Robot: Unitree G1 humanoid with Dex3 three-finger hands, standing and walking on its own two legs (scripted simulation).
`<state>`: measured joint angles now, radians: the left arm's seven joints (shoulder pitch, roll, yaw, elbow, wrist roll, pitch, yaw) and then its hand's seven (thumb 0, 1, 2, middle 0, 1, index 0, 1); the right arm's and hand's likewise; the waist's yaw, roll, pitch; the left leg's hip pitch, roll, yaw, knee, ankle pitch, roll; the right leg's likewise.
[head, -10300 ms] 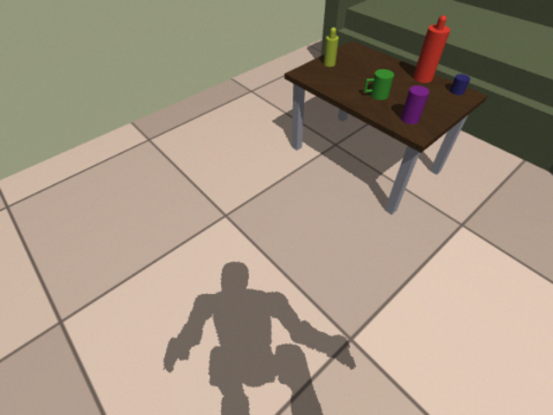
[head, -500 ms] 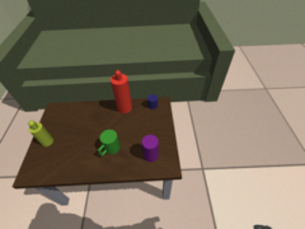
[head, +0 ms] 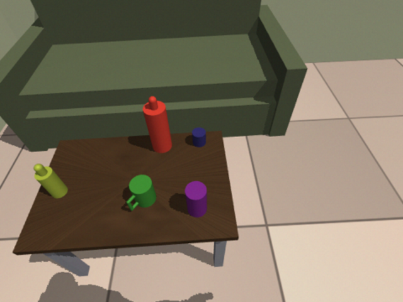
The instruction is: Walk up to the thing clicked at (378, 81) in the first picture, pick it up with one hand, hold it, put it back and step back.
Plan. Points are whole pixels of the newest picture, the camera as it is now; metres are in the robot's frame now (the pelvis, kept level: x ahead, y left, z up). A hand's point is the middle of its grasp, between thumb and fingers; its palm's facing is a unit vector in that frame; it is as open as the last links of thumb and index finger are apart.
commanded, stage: stand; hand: left
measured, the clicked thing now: (140, 194) +0.51 +0.23 -0.29
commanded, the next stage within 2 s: none
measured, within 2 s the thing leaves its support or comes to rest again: neither
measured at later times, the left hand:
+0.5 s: hand out of the picture +0.09 +0.26 -0.15, palm faces -0.01 -0.94 -0.35, open 7.3 cm
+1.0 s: hand out of the picture +0.08 +0.26 -0.16, palm faces +0.00 -0.94 -0.35, open 7.3 cm
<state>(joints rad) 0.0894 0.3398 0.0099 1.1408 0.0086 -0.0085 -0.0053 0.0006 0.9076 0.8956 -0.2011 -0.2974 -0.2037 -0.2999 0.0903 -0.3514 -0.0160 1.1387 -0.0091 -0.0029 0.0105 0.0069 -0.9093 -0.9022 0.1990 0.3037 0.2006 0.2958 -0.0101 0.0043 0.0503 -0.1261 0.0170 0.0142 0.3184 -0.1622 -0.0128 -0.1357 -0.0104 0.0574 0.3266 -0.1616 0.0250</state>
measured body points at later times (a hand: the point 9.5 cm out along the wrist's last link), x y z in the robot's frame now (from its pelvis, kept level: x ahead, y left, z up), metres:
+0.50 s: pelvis +0.02 +0.00 +0.00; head +0.03 +0.00 +0.45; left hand +0.09 +0.31 -0.13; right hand +0.10 -0.30 -0.13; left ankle +0.01 +0.13 -0.75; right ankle +0.01 -0.14 -0.75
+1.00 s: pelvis +0.02 +0.00 +0.00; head +0.03 +0.00 +0.45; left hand +0.08 +0.31 -0.13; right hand +0.10 -0.30 -0.13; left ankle +0.01 +0.13 -0.75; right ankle +0.01 -0.14 -0.75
